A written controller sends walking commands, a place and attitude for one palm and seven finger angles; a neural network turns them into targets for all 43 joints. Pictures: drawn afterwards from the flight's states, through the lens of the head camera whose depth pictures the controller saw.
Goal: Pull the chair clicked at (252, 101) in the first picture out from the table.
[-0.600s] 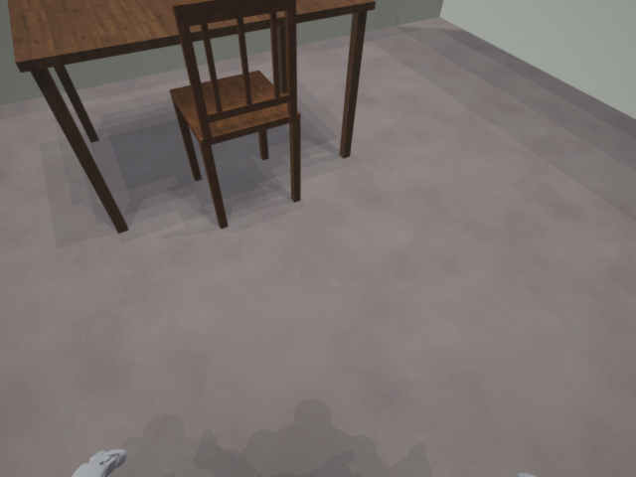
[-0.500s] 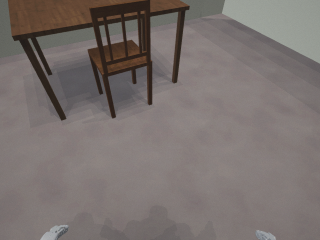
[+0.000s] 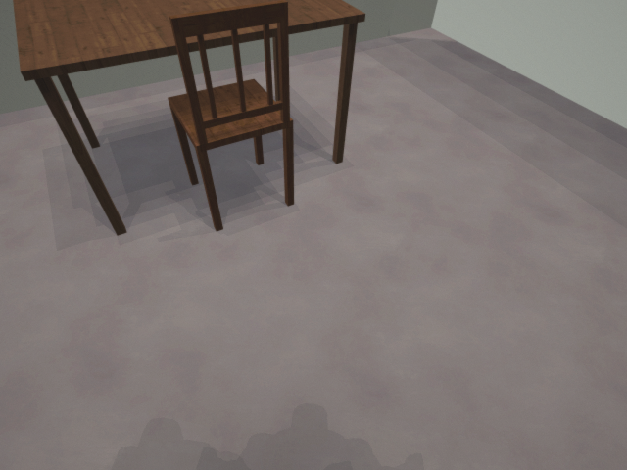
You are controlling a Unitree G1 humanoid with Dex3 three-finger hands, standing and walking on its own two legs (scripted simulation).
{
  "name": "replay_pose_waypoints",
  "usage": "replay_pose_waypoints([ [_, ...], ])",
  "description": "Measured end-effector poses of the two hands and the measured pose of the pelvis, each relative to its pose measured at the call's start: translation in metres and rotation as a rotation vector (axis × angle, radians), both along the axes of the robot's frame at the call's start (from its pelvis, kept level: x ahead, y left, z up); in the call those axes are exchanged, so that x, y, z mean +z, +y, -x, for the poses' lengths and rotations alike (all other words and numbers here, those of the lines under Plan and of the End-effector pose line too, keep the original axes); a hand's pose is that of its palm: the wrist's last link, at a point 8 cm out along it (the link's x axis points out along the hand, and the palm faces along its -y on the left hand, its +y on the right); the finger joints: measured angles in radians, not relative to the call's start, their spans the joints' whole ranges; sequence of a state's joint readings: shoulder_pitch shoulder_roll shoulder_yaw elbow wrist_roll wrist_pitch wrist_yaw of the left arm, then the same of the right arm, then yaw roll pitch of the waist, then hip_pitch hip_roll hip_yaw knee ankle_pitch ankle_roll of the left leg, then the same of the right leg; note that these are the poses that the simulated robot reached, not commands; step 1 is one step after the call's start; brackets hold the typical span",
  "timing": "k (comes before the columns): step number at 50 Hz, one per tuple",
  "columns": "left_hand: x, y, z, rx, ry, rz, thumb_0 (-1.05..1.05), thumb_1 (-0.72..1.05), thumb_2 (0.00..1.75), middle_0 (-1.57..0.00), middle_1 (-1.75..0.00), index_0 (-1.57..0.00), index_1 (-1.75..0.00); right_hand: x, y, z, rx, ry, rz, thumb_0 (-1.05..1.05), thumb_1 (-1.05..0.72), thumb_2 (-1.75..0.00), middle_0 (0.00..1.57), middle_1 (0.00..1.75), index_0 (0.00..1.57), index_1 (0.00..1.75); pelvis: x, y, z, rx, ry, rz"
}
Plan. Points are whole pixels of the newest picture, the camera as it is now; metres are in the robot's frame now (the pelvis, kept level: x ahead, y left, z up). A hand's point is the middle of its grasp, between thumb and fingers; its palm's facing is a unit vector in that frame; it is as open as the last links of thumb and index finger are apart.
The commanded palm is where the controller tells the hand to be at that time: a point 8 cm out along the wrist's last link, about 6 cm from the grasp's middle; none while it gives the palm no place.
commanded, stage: stand and wait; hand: left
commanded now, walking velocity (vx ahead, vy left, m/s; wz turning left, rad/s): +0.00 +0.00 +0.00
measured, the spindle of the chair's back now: (239, 72) +1.27 +0.32 -0.10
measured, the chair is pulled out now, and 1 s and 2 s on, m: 0.00 0.00 0.00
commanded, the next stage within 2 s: look at it before walking up in 0.48 s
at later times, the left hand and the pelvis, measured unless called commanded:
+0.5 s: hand out of the picture +0.06 +0.24 -0.15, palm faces -0.04 -0.95 -0.32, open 7.4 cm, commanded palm none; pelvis -0.02 +0.00 +0.00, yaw +0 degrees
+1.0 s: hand out of the picture +0.05 +0.24 -0.16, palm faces -0.03 -0.95 -0.32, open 7.4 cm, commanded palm none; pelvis -0.02 -0.01 +0.00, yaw +0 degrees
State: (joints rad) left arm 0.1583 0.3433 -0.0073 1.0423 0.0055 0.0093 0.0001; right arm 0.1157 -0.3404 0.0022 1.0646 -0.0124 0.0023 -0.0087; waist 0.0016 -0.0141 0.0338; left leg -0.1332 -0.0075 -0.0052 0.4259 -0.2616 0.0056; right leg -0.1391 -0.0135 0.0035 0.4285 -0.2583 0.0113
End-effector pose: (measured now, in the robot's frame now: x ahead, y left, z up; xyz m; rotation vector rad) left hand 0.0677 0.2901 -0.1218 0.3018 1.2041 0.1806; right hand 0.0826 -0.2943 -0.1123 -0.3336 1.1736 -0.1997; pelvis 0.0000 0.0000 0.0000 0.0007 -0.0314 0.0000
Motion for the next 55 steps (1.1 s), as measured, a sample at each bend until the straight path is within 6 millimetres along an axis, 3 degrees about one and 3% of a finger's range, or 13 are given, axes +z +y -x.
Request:
replay_pose_waypoints([
  [11, 0.004, -0.003, 0.007, -0.011, -0.004, -0.005, 0.00, 0.90, 0.89, -0.20, -0.30, -0.20, -0.29, -0.003, -0.002, 0.025, -0.018, 0.031, -0.015, 0.00, -0.91, -0.89, 0.20, 0.30, 0.20, 0.30, 0.002, -0.003, 0.012, -0.005, -0.006, -0.001],
  [26, 0.003, -0.008, 0.015, -0.017, -0.001, 0.005, 0.00, 0.90, 0.89, -0.20, -0.30, -0.20, -0.29, -0.004, -0.001, 0.041, -0.027, 0.045, -0.024, 0.00, -0.91, -0.89, 0.20, 0.30, 0.21, 0.30, 0.003, -0.005, 0.021, -0.008, -0.004, -0.001],
  [39, 0.001, -0.008, 0.025, -0.010, 0.027, 0.006, 0.00, 0.90, 0.89, -0.20, -0.30, -0.20, -0.29, -0.004, -0.002, 0.041, -0.028, 0.051, -0.021, 0.00, -0.91, -0.89, 0.20, 0.30, 0.21, 0.30, 0.003, -0.005, 0.021, -0.009, -0.001, -0.001],
  [55, 0.003, -0.007, 0.019, -0.008, 0.013, 0.001, 0.00, 0.90, 0.89, -0.20, -0.30, -0.20, -0.29, -0.002, -0.002, 0.031, -0.017, 0.030, -0.022, 0.00, -0.91, -0.89, 0.20, 0.30, 0.21, 0.30, 0.004, -0.005, 0.019, -0.006, -0.003, -0.001],
])
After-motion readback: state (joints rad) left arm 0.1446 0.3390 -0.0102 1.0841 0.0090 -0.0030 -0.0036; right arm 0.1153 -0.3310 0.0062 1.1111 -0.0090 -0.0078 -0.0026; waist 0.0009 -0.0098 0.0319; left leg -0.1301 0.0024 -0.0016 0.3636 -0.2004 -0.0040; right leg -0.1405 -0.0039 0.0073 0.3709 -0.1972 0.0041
